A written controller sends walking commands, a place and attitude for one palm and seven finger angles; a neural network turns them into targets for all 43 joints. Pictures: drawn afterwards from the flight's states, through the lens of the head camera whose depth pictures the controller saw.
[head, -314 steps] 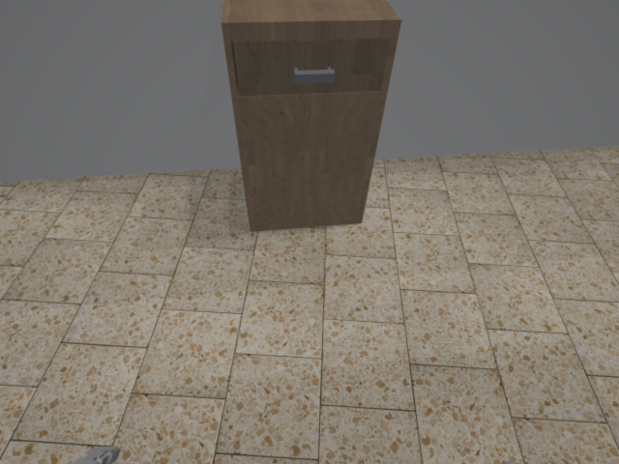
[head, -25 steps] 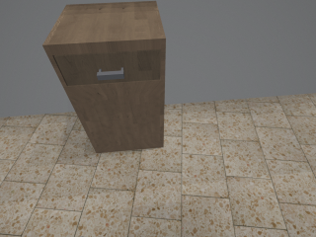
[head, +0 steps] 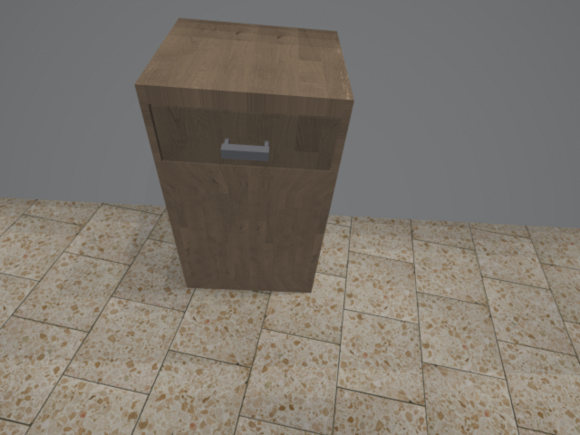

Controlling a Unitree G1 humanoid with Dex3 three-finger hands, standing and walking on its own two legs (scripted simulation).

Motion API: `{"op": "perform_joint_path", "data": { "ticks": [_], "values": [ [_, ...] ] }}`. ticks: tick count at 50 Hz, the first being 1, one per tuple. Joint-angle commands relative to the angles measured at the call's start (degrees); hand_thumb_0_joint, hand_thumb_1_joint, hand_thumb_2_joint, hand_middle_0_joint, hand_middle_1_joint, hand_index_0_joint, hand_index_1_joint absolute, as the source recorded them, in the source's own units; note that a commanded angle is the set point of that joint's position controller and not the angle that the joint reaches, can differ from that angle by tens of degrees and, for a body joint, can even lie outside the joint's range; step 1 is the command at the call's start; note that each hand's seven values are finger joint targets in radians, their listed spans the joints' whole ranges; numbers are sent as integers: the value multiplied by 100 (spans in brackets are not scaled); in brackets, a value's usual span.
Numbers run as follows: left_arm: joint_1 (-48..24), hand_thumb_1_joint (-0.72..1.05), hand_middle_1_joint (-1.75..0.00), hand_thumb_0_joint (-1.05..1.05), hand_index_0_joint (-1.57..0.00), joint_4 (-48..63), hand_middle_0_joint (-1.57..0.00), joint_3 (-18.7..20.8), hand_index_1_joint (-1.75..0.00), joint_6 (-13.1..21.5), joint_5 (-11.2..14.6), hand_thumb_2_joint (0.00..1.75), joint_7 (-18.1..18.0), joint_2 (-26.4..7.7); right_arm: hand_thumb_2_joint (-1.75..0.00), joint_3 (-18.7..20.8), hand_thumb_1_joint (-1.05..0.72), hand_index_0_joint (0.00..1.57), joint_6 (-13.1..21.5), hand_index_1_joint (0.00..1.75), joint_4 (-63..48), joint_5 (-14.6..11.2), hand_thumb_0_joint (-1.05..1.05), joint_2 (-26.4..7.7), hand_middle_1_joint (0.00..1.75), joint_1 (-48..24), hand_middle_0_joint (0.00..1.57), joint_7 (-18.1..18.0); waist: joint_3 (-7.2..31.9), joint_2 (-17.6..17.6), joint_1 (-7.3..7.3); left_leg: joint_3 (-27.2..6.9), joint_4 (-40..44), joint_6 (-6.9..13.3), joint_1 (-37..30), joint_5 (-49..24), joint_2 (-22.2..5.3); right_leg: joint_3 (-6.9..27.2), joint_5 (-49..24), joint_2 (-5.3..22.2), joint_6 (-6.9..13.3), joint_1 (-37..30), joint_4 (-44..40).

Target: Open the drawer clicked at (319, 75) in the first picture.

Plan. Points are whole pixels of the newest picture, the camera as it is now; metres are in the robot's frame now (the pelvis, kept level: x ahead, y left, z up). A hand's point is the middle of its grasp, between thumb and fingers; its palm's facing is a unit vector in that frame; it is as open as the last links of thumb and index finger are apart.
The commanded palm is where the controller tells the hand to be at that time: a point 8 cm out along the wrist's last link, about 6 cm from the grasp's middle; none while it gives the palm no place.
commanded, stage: take the last steps up to it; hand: left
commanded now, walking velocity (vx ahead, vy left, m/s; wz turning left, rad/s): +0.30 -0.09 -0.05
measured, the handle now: (246, 147) +0.76 +0.16 -0.05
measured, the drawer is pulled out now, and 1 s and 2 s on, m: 0.00 0.00 0.00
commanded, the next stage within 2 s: come to a stop and stand still in 0.48 s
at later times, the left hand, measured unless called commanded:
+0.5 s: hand (231, 385) +0.24 +0.11 -0.17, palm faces +0.03 -0.98 -0.21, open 7.3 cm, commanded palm none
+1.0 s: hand (229, 406) +0.21 +0.11 -0.18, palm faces +0.03 -0.97 -0.23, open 7.3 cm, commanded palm none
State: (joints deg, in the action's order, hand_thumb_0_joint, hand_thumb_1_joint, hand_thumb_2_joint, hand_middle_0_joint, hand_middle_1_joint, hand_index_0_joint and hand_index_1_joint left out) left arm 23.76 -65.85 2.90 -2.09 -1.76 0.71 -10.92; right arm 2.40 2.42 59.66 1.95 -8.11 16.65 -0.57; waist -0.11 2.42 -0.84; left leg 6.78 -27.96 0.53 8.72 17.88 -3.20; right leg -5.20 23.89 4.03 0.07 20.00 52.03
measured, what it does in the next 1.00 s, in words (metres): walks ahead: right foot, then left foot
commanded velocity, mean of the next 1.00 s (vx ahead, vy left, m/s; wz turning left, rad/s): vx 0.04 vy -0.04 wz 0.00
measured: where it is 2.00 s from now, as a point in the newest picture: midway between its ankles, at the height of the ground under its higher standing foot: outside the picture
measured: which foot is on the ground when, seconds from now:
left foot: down 0.00-0.34, up 0.36-0.68, down 0.70-1.00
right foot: up 0.00-0.32, down 0.34-1.00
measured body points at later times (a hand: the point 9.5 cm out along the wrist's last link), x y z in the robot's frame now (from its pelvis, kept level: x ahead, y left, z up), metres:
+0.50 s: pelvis +0.15 -0.07 -0.01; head +0.17 -0.08 +0.44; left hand +0.24 +0.16 -0.15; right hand +0.11 -0.30 -0.17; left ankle +0.09 +0.06 -0.66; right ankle +0.20 -0.15 -0.74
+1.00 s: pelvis +0.21 -0.07 -0.01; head +0.25 -0.09 +0.44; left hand +0.21 +0.16 -0.16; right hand +0.30 -0.29 -0.16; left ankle +0.27 +0.04 -0.74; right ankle +0.18 -0.17 -0.72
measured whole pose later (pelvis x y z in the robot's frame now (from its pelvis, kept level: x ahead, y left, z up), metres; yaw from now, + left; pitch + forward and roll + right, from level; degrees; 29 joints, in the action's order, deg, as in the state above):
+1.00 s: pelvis +0.21 -0.07 -0.01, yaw -3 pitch +0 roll +2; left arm 16.1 -60.3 2.3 -2.5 -1.0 -1.6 -9.0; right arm 2.5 -0.9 57.9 1.0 -7.8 5.7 -2.2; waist -5.3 0.5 -1.9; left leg 8.2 -27.4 1.0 17.4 9.3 -2.2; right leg -3.2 27.3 2.0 -0.2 18.1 44.9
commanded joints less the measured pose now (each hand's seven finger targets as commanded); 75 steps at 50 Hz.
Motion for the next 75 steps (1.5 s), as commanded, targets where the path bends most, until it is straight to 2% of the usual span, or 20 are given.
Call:
{"op": "perform_joint_path", "data": {
  "ticks": [1, 11, 15, 16, 17, 18, 21, 24, 33, 35, 38, 45, 49, 52, 54, 55, 58, 65, 70, 75],
  "values": [
    [-681, 90, -30, 0, -20, 620, -20, 60, -30, 296, 17, 90, 106, -178, -90, 109, -90, 20, 110, 30, 44, -59, 0, -842, 30, 605, 20, -135, -835, -941, 206, -1357, 2063, 687, -259, -10, -1476, 286, -759, 339, -100, 1602, 786],
    [-1641, 90, -30, 0, -20, 919, -20, 61, -30, 296, 68, 90, 99, -81, -90, 195, -90, 20, 105, 30, 386, -8, 0, -812, 30, 1063, 20, -120, -952, -1040, 347, -650, 1574, 707, -279, -1625, -1437, -159, -1132, 167, -107, 919, -1162],
    [-429, 90, -30, 0, -20, 539, -20, 180, -30, 434, 36, 90, 72, -366, -90, 205, -90, 20, 54, 30, 420, -39, 0, -842, 30, 859, 20, -110, -257, -668, -285, -178, -195, 370, 45, -2394, -1027, -422, -1391, -246, 109, -1245, -2261],
    [345, 90, -30, 0, -20, 323, -20, 286, -30, 523, 10, 90, 18, -808, -90, 181, -90, 20, 70, 30, 382, -94, 0, -657, 30, 960, 20, -52, 356, 245, -608, 88, -1660, 165, 979, -1718, -677, 464, -1260, 479, 380, -2609, -2544],
    [880, 90, -30, 0, -20, 215, -20, 424, -30, 551, 31, 90, -59, -1436, -90, 73, -90, 20, 80, 30, 188, -172, 0, -230, 30, 1069, 20, -38, 892, 1662, -654, 175, -3616, -46, 2205, 1494, 135, 2766, -1735, 2087, 991, -3371, -3263],
    [753, 90, -30, 0, -20, 233, -20, 397, -30, 545, 133, 90, -94, -1453, -90, 88, -90, 20, 14, 30, 118, -190, 0, -478, 30, 771, 20, -48, 1022, 1340, -664, -603, -4445, 80, 2237, 1669, -31, 3111, -1146, 2200, 1200, -2789, -3731],
    [-805, 90, -30, 0, -20, 639, -20, 152, -30, 506, 93, 90, -174, -619, -90, 155, -90, 20, -63, 30, 105, -73, 0, -324, 30, 391, 20, 7, -161, 74, -28, -717, -4489, 71, 2207, 295, -523, 1616, -435, 1568, 954, -891, -4060],
    [-972, 90, -30, 0, -20, 665, -20, 25, -30, 576, 43, 90, -199, -292, -90, 87, -90, 20, -192, 30, 201, -30, 0, -190, 30, 701, 20, 24, -152, 369, 262, -476, -3493, -92, 1625, 141, -498, 729, -1465, 1228, 860, -324, -4145],
    [-878, 90, -30, 0, -20, 464, -20, -72, -30, 458, 120, 90, -226, -332, -90, -132, -90, 20, -120, 30, 154, -106, 0, -158, 30, 232, 20, -47, -35, 113, 263, -325, 75, -240, 153, -1202, -193, 252, -3052, 728, 674, -691, -3256],
    [-528, 90, -30, 0, -20, 414, -20, -138, -30, 368, 159, 90, -259, -119, -90, -98, -90, 20, -56, 30, 147, -128, 0, -613, 30, 125, 20, -103, 29, -680, 89, -879, 503, 4, -345, -3228, -818, 184, -2146, 314, 180, -479, -2907],
    [-352, 90, -30, 0, -20, 428, -20, -119, -30, 192, 128, 90, -298, -213, -90, -62, -90, 20, -165, 30, 29, -160, 0, -752, 30, -295, 20, -182, -418, -1386, -11, -1153, 847, 394, 275, -3219, -1097, 94, -1176, 109, -16, -670, -2695],
    [-291, 90, -30, 0, -20, 770, -20, 25, -30, 33, 67, 90, -255, -297, -90, 228, -90, 20, -308, 30, -215, -121, 0, -1174, 30, -336, 20, -271, 512, -1189, 139, -1454, 792, 1095, -579, -4319, -1762, 289, 516, -115, -28, 161, -602],
    [-242, 90, -30, 0, -20, 845, -20, 48, -30, 39, 74, 90, -264, -83, -90, 270, -90, 20, -342, 30, -357, -67, 0, -1119, 30, -654, 20, -218, 698, -875, 44, -1175, 594, 1085, -331, -3896, -1658, 404, 415, -83, -43, 33, -586],
    [144, 90, -30, 0, -20, 717, -20, 39, -30, 104, 37, 90, -256, -167, -90, 233, -90, 20, -372, 30, -383, -119, 0, -957, 30, -864, 20, -125, 475, -357, -186, -773, 139, 494, 723, -1606, -1011, 372, -1176, -20, -64, -1039, -2594],
    [-484, 90, -30, 0, -20, 918, -20, 66, -30, 157, 5, 90, -265, -866, -90, 129, -90, 20, -449, 30, -521, -173, 0, -417, 30, -820, 20, -20, -157, 1264, 48, -235, -945, -99, 1175, 685, 109, 1968, -1252, 1461, 655, -190, -3849],
    [-592, 90, -30, 0, -20, 997, -20, 82, -30, 171, 8, 90, -275, -854, -90, 130, -90, 20, -534, 30, -525, -124, 0, -490, 30, -1033, 20, -25, -269, 1338, -114, -574, -1640, -38, 1157, 1052, 68, 2157, -1109, 1524, 877, 184, -4045],
    [-1039, 90, -30, 0, -20, 949, -20, 1, -30, 225, 34, 90, -284, -642, -90, 89, -90, 20, -502, 30, -168, -139, 0, -443, 30, -565, 20, -33, -284, 411, 177, -742, -2267, -22, 1132, 667, 62, 1523, -2018, 1128, 991, -148, -3673],
    [-692, 90, -30, 0, -20, 639, -20, 3, -30, 295, 96, 90, -276, -631, -90, -51, -90, 20, -346, 30, 136, -143, 0, -386, 30, -172, 20, -124, 96, 300, -12, -619, -356, -130, 675, 362, 11, 1313, -2963, 935, 918, -1335, -3345],
    [-841, 90, -30, 0, -20, 514, -20, -49, -30, 293, 161, 90, -295, -392, -90, -128, -90, 20, -263, 30, 441, -107, 0, -547, 30, 303, 20, -206, 24, -76, 7, -834, 571, -17, 63, -997, -365, 943, -2102, 326, 64, -1146, -3526],
    [-915, 90, -30, 0, -20, 361, -20, -25, -30, 243, 173, 90, -265, -486, -90, -162, -90, 20, -293, 30, 545, -80, 0, -391, 30, 452, 20, -184, -317, -377, 0, -721, 765, -63, 367, -375, -208, 977, -902, 315, 117, -1209, -3852]
  ]
}}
